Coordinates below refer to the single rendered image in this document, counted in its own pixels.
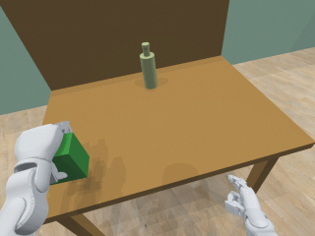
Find sponge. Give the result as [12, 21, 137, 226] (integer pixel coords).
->
[50, 132, 90, 186]

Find robot left forearm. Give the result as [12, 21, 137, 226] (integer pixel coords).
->
[0, 158, 52, 236]

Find robot right forearm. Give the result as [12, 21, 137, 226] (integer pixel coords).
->
[244, 208, 279, 236]

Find right robot hand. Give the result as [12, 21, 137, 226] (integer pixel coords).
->
[224, 174, 262, 218]

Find table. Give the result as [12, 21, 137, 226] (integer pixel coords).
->
[0, 0, 315, 236]

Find left robot hand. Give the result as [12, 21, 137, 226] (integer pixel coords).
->
[14, 121, 73, 184]

